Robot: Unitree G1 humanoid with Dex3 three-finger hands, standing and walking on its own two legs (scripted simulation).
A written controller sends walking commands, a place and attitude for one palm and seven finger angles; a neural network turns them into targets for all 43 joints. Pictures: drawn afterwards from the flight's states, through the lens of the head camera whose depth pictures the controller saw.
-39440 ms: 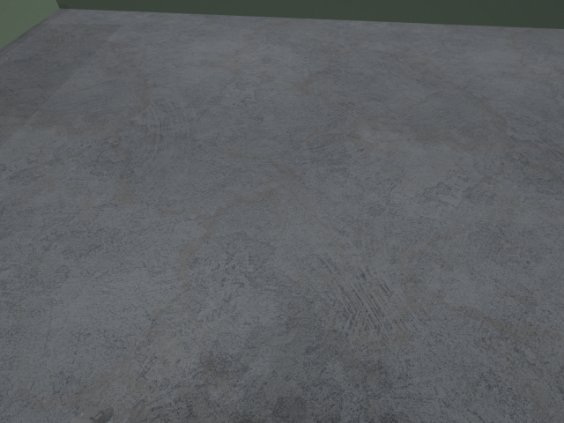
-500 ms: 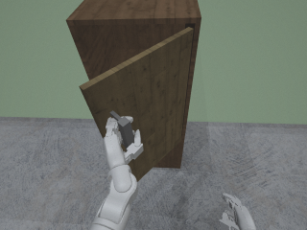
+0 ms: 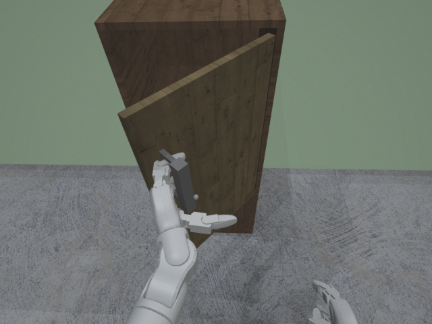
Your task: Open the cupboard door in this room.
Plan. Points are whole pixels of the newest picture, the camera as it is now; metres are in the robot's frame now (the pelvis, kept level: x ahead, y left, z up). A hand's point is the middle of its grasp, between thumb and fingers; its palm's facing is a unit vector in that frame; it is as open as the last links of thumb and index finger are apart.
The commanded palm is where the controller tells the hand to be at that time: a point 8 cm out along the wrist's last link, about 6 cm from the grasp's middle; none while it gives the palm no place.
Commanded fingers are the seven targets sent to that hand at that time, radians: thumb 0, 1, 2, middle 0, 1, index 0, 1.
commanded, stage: open thumb and fingers to let go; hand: left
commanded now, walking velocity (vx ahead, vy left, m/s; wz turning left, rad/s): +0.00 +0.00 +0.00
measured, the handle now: (177, 181) +0.37 +0.10 +0.07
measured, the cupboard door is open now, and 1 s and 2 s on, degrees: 48 50 50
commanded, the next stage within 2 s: slide the hand sideways off the handle in 0.14 s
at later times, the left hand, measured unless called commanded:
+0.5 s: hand (193, 212) +0.30 +0.06 +0.07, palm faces -0.15 -0.99 +0.00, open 16.2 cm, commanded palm +0.27 +0.11 +0.07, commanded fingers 0.00 -0.50 0.30 -0.15 -0.30 -0.15 -0.30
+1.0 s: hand (175, 233) +0.26 +0.08 +0.07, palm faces -0.06 -1.00 -0.01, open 16.3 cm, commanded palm +0.22 +0.14 +0.07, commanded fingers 0.00 -0.50 0.30 -0.15 -0.30 -0.15 -0.30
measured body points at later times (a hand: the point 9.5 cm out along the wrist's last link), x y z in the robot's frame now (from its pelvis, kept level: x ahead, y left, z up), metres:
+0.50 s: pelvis -0.01 +0.02 +0.00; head +0.02 +0.00 +0.45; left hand +0.30 +0.11 +0.07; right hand +0.16 -0.20 -0.10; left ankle -0.01 +0.14 -0.70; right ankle +0.02 -0.09 -0.70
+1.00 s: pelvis +0.01 +0.02 -0.01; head +0.04 +0.00 +0.44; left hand +0.25 +0.14 +0.07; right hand +0.19 -0.20 -0.09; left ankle -0.01 +0.14 -0.70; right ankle +0.02 -0.09 -0.70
